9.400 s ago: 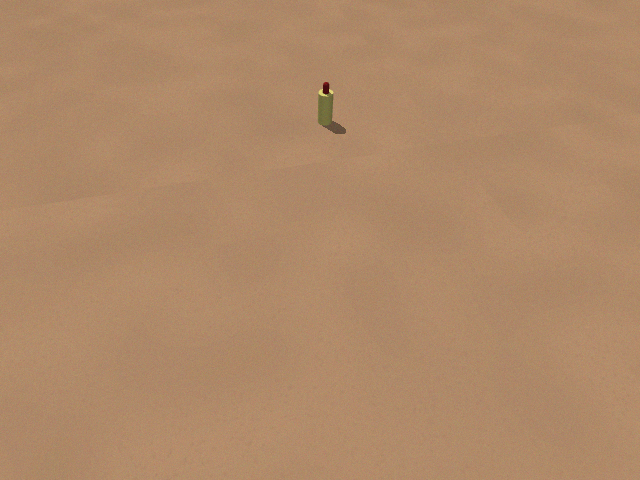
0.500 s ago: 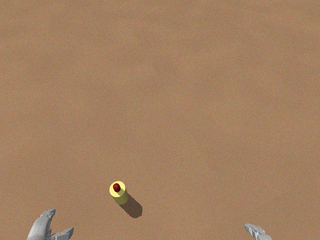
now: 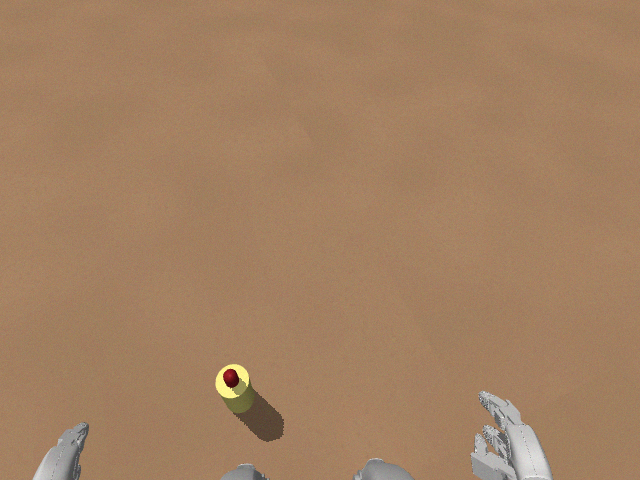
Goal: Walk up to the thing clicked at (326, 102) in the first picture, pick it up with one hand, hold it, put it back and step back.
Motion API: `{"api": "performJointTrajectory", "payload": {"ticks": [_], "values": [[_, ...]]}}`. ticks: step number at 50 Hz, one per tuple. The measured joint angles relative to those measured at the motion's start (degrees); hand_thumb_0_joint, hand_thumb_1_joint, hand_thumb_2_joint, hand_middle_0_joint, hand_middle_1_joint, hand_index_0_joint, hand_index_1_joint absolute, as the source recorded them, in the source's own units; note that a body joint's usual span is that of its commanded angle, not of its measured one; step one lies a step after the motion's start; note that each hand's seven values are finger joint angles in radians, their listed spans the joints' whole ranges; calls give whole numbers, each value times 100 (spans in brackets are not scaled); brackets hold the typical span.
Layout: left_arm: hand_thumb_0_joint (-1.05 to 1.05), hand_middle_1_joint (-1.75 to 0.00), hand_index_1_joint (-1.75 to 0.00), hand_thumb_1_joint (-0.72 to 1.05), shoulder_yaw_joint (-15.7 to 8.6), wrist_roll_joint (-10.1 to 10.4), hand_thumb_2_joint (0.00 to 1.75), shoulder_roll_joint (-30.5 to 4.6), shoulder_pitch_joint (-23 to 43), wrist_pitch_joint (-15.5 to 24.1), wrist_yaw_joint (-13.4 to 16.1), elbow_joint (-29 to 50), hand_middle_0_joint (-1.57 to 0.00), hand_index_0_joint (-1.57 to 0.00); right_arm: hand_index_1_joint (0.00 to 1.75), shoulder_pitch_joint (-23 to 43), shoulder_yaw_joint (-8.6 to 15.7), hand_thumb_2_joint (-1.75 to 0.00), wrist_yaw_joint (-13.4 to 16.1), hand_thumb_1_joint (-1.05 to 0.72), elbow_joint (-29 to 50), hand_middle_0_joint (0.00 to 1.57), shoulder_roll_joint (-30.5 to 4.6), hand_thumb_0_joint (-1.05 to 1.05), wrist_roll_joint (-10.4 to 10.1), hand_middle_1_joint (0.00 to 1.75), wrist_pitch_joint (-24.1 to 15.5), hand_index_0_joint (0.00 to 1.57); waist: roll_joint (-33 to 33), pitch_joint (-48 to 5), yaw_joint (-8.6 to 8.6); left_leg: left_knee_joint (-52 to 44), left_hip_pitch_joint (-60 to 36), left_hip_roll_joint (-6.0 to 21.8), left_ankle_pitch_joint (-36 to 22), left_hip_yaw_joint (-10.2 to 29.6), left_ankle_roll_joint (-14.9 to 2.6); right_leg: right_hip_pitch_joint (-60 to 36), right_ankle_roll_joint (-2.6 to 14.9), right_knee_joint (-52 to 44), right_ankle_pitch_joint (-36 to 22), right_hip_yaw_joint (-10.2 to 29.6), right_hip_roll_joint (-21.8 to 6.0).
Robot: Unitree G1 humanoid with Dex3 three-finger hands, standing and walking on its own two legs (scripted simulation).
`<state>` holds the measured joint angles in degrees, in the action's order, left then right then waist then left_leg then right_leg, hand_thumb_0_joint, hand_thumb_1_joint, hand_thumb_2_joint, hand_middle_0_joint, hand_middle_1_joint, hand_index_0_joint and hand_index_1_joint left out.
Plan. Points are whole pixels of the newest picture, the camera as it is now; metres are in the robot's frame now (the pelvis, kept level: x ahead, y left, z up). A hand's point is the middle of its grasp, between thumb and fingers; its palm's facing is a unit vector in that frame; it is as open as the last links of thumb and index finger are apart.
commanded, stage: go down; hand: left
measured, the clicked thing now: (235, 387) +0.38 +0.17 -0.61
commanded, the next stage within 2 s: none
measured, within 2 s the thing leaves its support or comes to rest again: neither
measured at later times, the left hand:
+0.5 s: hand out of the picture +0.13 +0.27 -0.14, palm faces +0.06 -0.94 -0.33, open 17.1 cm
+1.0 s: hand (104, 425) +0.24 +0.33 -0.23, palm faces +0.09 -0.98 -0.19, open 17.5 cm
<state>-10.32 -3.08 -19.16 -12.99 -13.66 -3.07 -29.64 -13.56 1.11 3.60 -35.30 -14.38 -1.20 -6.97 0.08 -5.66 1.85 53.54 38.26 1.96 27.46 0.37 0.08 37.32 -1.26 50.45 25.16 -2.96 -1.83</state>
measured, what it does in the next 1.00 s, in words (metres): lowers itself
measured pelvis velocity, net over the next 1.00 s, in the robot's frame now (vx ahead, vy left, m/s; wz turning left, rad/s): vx -0.06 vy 0.00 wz -0.02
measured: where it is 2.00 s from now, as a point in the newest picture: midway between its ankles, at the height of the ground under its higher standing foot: outside the picture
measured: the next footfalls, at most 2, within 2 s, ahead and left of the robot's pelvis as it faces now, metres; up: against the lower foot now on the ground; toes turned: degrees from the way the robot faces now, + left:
none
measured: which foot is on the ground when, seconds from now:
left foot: down 0.00-1.00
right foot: down 0.00-1.00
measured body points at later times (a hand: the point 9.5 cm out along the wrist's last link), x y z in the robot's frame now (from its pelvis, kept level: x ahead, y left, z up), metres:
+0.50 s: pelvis -0.01 +0.00 -0.03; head +0.06 +0.02 +0.41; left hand +0.13 +0.32 -0.11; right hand +0.15 -0.25 -0.11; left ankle -0.01 +0.11 -0.69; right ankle -0.01 -0.14 -0.69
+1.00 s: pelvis -0.06 +0.00 -0.16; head +0.10 +0.03 +0.26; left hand +0.23 +0.38 -0.22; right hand +0.09 -0.27 -0.26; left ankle -0.01 +0.11 -0.69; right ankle -0.01 -0.14 -0.69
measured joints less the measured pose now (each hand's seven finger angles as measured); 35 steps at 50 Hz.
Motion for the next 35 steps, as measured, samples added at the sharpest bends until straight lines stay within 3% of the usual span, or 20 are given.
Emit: {"api": "performJointTrajectory", "payload": {"ticks": [10, 22, 29, 35], "values": [[-1, -5, -7, -47, -24, 125, 8, -82, -482, -498, -32, 991, -9, -7, 30, 58, -101, -87, 144, -80, 328, 20, 87, 1, 39, 30, -151, 21, 48, -189, 33, 593, 561, 18, 262, 114, 4, 489, 4, 511, 246, -91, 9], [-1, -6, -7, -47, -206, 251, 8, -127, -717, -522, -114, 1424, -8, -7, 30, -24, -157, -88, 241, -83, 447, 21, 162, 1, 66, 30, -231, 21, 67, -267, 75, 1138, 1126, 34, 418, 195, 18, 1020, 25, 1023, 399, -145, 19], [-1, -5, -6, -48, -411, 336, 7, -218, -520, -164, -223, 1147, -8, -7, 30, -52, -154, -89, 251, -85, 464, 21, 116, 1, 79, 30, -372, 21, 52, -258, 78, 1455, 1536, 33, 456, 226, 22, 1425, 39, 1345, 445, -158, 15], [-1, -4, -5, -50, -848, 514, 5, -537, 442, 816, -703, 30, -8, -7, 30, 84, -130, -89, 166, -88, 364, 21, -43, 1, 111, 30, -641, 21, -52, -301, 72, 2231, 2522, 13, 617, 221, 22, 2449, 56, 2184, 633, -116, -19]]}}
